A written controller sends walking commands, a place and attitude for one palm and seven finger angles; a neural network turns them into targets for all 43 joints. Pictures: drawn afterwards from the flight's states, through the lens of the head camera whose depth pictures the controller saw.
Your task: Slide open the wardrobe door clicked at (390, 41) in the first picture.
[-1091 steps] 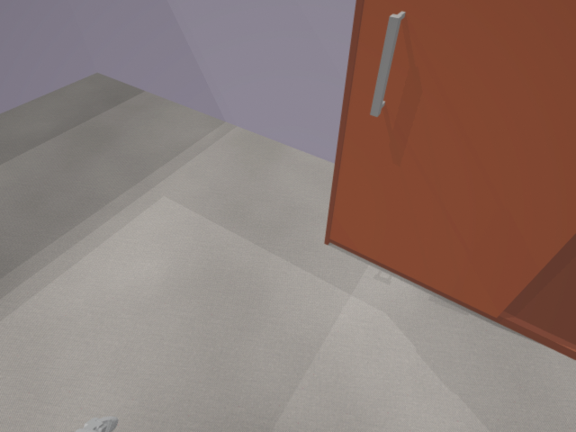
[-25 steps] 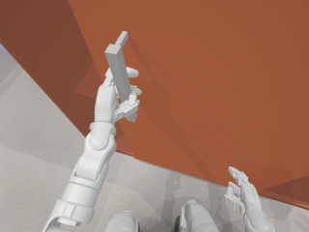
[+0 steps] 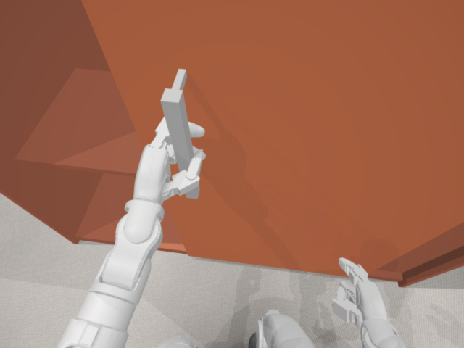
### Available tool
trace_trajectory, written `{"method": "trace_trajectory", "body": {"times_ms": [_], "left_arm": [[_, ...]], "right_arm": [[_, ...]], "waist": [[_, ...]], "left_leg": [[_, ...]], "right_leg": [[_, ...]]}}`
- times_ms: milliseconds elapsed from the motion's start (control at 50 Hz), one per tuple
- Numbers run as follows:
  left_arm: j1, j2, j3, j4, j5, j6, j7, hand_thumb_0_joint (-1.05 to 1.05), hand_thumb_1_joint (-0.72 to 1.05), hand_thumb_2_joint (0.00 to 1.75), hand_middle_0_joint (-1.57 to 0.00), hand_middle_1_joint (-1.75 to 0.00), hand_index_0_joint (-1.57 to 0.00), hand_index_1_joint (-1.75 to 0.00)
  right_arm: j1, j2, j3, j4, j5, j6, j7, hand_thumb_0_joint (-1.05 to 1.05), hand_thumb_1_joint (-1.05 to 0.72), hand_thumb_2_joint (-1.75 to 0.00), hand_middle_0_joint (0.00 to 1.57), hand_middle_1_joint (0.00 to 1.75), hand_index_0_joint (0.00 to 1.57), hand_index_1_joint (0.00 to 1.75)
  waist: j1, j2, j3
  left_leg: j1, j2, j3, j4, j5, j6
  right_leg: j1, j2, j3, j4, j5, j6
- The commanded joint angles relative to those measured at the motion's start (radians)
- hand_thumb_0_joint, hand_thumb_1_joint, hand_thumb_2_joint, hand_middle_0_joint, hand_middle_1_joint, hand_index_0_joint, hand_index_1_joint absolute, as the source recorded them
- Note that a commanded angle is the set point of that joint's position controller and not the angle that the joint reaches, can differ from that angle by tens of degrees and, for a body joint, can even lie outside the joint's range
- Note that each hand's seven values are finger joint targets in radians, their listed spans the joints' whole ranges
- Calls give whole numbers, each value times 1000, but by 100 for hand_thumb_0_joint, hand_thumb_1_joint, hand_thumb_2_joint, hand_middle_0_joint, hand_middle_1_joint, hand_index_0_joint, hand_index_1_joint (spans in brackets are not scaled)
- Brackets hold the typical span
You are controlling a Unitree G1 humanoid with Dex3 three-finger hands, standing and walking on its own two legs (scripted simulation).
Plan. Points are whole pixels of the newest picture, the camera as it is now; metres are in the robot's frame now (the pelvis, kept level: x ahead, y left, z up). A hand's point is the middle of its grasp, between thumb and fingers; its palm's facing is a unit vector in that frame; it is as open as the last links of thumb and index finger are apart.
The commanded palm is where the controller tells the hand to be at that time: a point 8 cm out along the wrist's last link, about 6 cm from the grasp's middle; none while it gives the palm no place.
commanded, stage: step sideways, sliding the door along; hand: left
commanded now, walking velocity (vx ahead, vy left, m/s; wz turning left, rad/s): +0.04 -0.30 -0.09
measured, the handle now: (188, 145) +0.41 +0.11 +0.09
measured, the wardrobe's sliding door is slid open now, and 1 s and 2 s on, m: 0.50 0.55 0.55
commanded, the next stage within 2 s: stop walking and hold the door there in 0.54 s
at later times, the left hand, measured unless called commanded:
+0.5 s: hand (240, 173) +0.35 +0.02 +0.10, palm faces +0.29 -0.96 -0.05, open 6.3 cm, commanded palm +0.32 -0.01 +0.10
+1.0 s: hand (234, 173) +0.36 +0.03 +0.09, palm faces +0.44 -0.85 -0.29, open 6.0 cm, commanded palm +0.31 +0.06 +0.08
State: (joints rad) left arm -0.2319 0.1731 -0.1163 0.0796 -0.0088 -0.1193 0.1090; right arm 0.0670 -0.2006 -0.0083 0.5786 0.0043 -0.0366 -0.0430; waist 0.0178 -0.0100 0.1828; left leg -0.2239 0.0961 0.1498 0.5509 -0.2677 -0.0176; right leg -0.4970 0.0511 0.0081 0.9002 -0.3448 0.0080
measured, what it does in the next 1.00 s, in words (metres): steps to the right: right foot, then left foot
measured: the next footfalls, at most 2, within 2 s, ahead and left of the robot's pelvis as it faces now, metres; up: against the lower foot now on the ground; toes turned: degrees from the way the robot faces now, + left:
right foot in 0.22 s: +0.05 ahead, -0.28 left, +0.00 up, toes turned -8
left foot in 0.40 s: -0.01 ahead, -0.05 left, +0.00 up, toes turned +6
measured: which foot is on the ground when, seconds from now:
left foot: down 0.00-0.22, up 0.24-0.38, down 0.40-0.76, up 0.78-0.98, down 1.00-1.00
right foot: up 0.00-0.20, down 0.22-0.40, up 0.42-0.74, down 0.76-1.00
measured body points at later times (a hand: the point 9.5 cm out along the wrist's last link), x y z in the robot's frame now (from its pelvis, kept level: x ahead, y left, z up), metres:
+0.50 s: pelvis -0.05 -0.17 +0.00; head +0.03 -0.14 +0.44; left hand +0.33 +0.07 +0.10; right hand +0.12 -0.41 -0.10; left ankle -0.05 -0.05 -0.73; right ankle -0.02 -0.31 -0.67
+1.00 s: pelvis -0.03 -0.26 -0.01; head +0.00 -0.26 +0.44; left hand +0.33 +0.07 +0.11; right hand +0.12 -0.56 -0.09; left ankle +0.01 -0.18 -0.73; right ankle +0.01 -0.43 -0.73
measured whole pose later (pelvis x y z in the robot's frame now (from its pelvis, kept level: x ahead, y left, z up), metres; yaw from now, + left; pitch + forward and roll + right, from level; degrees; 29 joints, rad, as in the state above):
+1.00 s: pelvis -0.03 -0.26 -0.01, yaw -4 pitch -1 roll -1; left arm -0.33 0.44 0.40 0.53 -0.01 -0.08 0.13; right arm 0.13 -0.33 -0.02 0.69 0.05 -0.04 -0.10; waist -0.03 0.02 0.09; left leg -0.33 0.02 0.11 0.66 -0.29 -0.02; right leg -0.35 -0.10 -0.06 0.62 -0.23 0.07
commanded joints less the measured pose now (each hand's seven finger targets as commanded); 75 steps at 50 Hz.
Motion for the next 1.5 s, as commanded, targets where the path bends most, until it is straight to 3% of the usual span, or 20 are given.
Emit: {"method": "trace_trajectory", "body": {"times_ms": [0, 160, 220, 340, 380, 420, 480, 620, 640, 660, 700, 740, 760, 860, 940, 1000, 1040, 1120, 1280, 1480], "left_arm": [[-394, -37, -47, -302, 24, -90, -47, 0, 90, 90, -45, -140, -45, -140], [-420, 13, 13, -234, 8, -70, -50, 0, 90, 90, -45, -140, -45, -140], [-449, 35, -27, -317, 13, -56, -28, 0, 90, 90, -45, -140, -45, -140], [-559, -16, -47, -328, -19, -69, 7, 0, 90, 90, -45, -140, -45, -140], [-586, -86, -97, -328, -35, -70, -20, 0, 90, 90, -45, -140, -45, -140], [-604, -122, -109, -198, -24, -36, -47, 0, 90, 90, -45, -140, -45, -140], [-746, -60, -96, -260, -24, -43, -49, 0, 90, 90, -45, -140, -45, -140], [-658, 17, 0, -156, -37, -29, -57, 0, 90, 90, -45, -140, -45, -140], [-423, 619, 591, 184, -4, -26, 2, 0, 90, 90, -45, -140, -45, -140], [-389, 586, 524, 164, 10, -24, -7, 0, 90, 90, -45, -140, -45, -140], [-445, 444, 404, 56, 6, -47, -29, 0, 90, 90, -45, -140, -45, -140], [-380, 568, 502, 72, 13, -44, -9, 0, 90, 90, -45, -140, -45, -140], [-289, 585, 528, 183, 12, -6, 0, 0, 90, 90, -45, -140, -45, -140], [-302, 650, 681, 276, -2, -16, 44, 0, 90, 90, -45, -140, -45, -140], [-374, 602, 609, 233, 12, -42, 49, 0, 90, 90, -45, -140, -45, -140], [-401, 499, 497, 172, 7, -58, 39, 0, 90, 90, -45, -140, -45, -140], [-427, 488, 482, 261, 22, -51, 40, 0, 90, 90, -45, -140, -45, -140], [-403, 541, 510, 328, 18, -32, 48, 0, 90, 90, -45, -140, -45, -140], [-436, 674, 583, 500, 21, -37, 41, 0, 90, 90, -45, -140, -45, -140], [-525, 609, 518, 694, 14, -62, 34, 0, 90, 90, -45, -140, -45, -140]], "right_arm": [[-55, -114, -27, -137, -8, -43, 3, 0, -90, -90, 20, 30, 20, 30], [2, -104, -37, -145, 35, -56, -13, 0, -90, -90, 20, 30, 20, 30], [-97, -15, 7, -165, 32, -85, -32, 0, -90, -90, 20, 30, 20, 30], [30, -91, -34, -45, 22, -76, -54, 0, -90, -90, 20, 30, 20, 30], [15, -151, -59, -93, 16, -60, -29, 0, -90, -90, 20, 30, 20, 30], [-37, -175, -61, -103, 36, -42, 13, 0, -90, -90, 20, 30, 20, 30], [-1, -150, -54, -63, 22, -55, 23, 0, -90, -90, 20, 30, 20, 30], [48, -158, -71, -95, 22, -60, 28, 0, -90, -90, 20, 30, 20, 30], [100, -226, -88, -16, 16, -29, 8, 0, -90, -90, 20, 30, 20, 30], [107, -219, -80, -56, 16, -24, 5, 0, -90, -90, 20, 30, 20, 30], [79, -180, -65, -82, 44, -47, 10, 0, -90, -90, 20, 30, 20, 30], [17, -111, -44, -108, 49, -54, -10, 0, -90, -90, 20, 30, 20, 30], [14, -135, -37, -95, 39, -67, -27, 0, -90, -90, 20, 30, 20, 30], [22, -178, -25, -15, 48, -65, -68, 0, -90, -90, 20, 30, 20, 30], [44, -199, -45, -7, 44, -36, -73, 0, -90, -90, 20, 30, 20, 30], [66, -221, -53, -45, 45, -42, -53, 0, -90, -90, 20, 30, 20, 30], [56, -217, -43, -29, 35, -53, -53, 0, -90, -90, 20, 30, 20, 30], [137, -233, -46, 3, 33, -82, -59, 0, -90, -90, 20, 30, 20, 30], [143, -244, -38, 11, 24, -79, -76, 0, -90, -90, 20, 30, 20, 30], [168, -261, -37, 54, 36, -72, -85, 0, -90, -90, 20, 30, 20, 30]], "waist": [[-16, 314, -387], [-29, 167, -439], [27, -344, -508], [-66, -147, -603], [-41, 272, -601], [-26, 106, -551], [-37, 331, -470], [-52, 383, -487], [-20, 402, -495], [-12, 419, -462], [-12, 347, -484], [7, -201, -565], [16, -176, -526], [-9, -319, -528], [-38, -66, -536], [-8, 336, -461], [-23, 328, -363], [-29, 239, -394], [-47, 107, -409], [-31, 188, -350]], "left_leg": [[321, 446, -216, -151, 746, 196], [161, 230, 18, 28, 397, 32], [-146, -60, -29, 530, -423, 38], [101, 0, -56, -83, 115, -8], [531, 472, -548, -96, 1085, 187], [374, 475, -475, -147, 573, 240], [449, 340, -264, -91, 767, 169], [462, 255, -107, -55, 919, 97], [425, 238, -58, -43, 917, 79], [331, 230, -57, 0, 828, 63], [220, 149, 6, 169, 581, 11], [-229, -74, -10, 555, -346, -28], [-256, -56, -149, 610, -415, -12], [-221, -42, -117, 322, -305, -17], [71, -57, -59, -37, 102, -28], [97, 241, -323, -202, 501, 140], [-5, 239, -337, -297, 129, 139], [176, 161, -216, -173, 504, 133], [52, 52, -111, -100, 198, 7], [63, 131, -218, -283, -90, 63]], "right_leg": [[-163, -118, 87, 175, -111, 29], [316, -28, -133, -395, 198, 38], [363, -368, 263, -551, 822, -138], [452, -229, 9, -179, 943, -84], [-135, -81, -2, 117, -193, 43], [-136, -95, 99, 266, -113, 18], [-219, -129, 21, 207, -54, 18], [3, -48, -120, -116, 21, 30], [27, -22, -141, -148, 25, 38], [115, -32, -133, -261, 74, 24], [330, -57, -126, -490, 355, 14], [627, -398, 288, -441, 1134, -141], [561, -470, 270, -447, 1179, -170], [562, -394, 115, -347, 1132, -157], [362, -326, 58, -322, 738, -79], [136, -95, -52, -61, -235, 2], [98, -94, -29, 83, -194, -19], [119, -89, -78, -145, -90, 9], [317, -233, 98, -489, 465, -57], [203, -110, -6, -456, 33, -19]]}}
